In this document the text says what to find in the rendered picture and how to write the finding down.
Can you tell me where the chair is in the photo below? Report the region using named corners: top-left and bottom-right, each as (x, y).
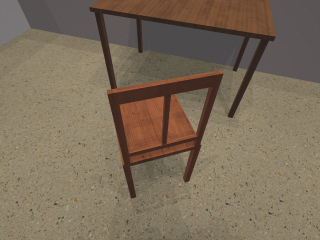
top-left (106, 70), bottom-right (224, 199)

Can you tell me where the table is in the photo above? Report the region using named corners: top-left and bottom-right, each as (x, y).
top-left (89, 0), bottom-right (276, 118)

